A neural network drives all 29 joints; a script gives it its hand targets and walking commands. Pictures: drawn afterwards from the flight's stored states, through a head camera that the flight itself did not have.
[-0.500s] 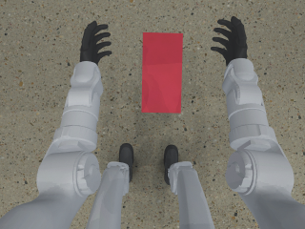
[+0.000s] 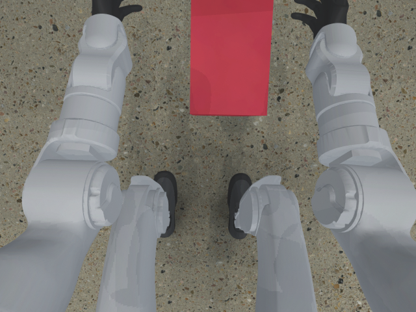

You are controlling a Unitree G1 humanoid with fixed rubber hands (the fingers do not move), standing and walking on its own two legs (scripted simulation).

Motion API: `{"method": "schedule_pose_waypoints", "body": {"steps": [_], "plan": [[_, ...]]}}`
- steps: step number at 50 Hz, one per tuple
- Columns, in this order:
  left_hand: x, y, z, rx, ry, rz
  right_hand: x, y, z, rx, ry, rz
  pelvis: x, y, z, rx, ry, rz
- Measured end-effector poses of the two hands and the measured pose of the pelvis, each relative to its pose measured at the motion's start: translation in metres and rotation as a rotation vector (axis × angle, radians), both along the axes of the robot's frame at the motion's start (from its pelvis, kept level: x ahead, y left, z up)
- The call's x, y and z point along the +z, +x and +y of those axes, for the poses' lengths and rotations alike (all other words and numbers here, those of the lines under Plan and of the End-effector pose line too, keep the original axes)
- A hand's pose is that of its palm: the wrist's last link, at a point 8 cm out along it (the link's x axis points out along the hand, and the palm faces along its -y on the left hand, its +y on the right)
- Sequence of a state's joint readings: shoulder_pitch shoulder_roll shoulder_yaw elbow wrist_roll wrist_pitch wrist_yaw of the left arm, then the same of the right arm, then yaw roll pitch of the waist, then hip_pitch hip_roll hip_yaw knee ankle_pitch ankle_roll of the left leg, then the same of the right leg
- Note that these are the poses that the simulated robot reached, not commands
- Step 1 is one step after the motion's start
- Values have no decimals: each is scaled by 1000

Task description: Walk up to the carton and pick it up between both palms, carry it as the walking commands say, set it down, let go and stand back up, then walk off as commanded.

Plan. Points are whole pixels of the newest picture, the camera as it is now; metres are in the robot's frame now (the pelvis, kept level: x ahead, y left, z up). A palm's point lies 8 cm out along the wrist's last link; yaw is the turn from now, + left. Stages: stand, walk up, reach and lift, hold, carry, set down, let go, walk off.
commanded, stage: reach and lift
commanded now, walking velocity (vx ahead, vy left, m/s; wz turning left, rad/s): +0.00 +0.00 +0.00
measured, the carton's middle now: (223, 53) +0.56 -0.06 -0.37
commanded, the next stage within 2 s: none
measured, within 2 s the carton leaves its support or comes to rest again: neither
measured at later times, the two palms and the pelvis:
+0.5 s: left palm (140, 47) +0.55 +0.12 -0.28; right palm (293, 52) +0.53 -0.19 -0.28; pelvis -0.03 +0.00 -0.10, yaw +0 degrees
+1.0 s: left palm (146, 46) +0.55 +0.11 -0.29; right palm (295, 49) +0.54 -0.19 -0.28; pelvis -0.02 +0.00 -0.11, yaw +0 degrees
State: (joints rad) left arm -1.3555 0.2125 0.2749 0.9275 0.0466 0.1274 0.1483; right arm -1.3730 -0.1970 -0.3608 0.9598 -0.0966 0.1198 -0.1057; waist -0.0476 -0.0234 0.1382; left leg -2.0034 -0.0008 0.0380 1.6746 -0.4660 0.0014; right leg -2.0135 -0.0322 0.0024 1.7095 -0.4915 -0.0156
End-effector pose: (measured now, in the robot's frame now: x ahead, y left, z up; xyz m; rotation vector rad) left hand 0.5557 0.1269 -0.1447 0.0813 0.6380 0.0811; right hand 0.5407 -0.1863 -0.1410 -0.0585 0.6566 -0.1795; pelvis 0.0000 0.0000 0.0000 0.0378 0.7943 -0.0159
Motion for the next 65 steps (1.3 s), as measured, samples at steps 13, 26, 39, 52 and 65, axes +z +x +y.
{"method": "schedule_pose_waypoints", "body": {"steps": [13, 26, 39, 52, 65], "plan": [[-87, 2, -15, -37, -14, 9, -88, 2, -8, -27, 21, 15, -50, -19, 0, -1, -5, -172], [-137, -7, -12, -46, -2, 82, -136, -6, 0, -16, 50, 67, -105, -26, 0, 1, -7, -231], [-141, -2, -8, -51, -1, 73, -139, -1, -5, -20, 38, 49, -113, -24, 1, 1, -11, -232], [-145, -4, -26, -79, -34, 81, -139, 1, -5, -9, 48, 41, -112, -23, 1, -1, -10, -228], [-146, -6, -56, -105, -85, 76, -142, 2, 11, 21, 94, 41, -112, -22, 0, -5, -9, -223]]}}
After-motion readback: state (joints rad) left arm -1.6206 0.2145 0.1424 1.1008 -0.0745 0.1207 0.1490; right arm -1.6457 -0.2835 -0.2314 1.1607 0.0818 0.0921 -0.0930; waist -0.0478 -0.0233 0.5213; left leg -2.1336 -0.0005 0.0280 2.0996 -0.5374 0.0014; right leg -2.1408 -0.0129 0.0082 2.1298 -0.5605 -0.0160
